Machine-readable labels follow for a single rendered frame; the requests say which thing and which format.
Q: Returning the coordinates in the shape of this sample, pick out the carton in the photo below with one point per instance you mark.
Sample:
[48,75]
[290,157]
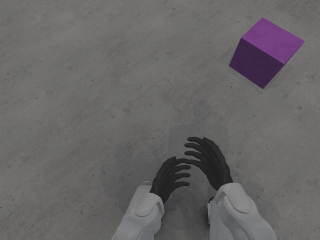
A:
[263,51]

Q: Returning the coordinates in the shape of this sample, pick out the robot right hand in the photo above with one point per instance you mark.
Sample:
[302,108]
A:
[212,162]

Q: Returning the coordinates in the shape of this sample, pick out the right robot forearm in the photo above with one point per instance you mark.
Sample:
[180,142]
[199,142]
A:
[239,213]

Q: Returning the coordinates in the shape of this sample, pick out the robot left hand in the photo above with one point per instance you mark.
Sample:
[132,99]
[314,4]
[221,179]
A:
[164,183]

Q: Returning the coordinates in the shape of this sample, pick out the robot thigh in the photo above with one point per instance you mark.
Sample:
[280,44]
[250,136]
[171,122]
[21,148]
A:
[142,189]
[217,230]

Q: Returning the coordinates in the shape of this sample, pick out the robot left thigh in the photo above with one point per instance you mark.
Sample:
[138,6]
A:
[142,189]

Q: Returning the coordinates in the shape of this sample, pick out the robot right thigh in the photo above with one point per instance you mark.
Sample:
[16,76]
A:
[217,230]

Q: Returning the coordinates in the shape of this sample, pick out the left robot forearm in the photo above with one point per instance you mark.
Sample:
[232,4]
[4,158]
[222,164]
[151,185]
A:
[144,219]

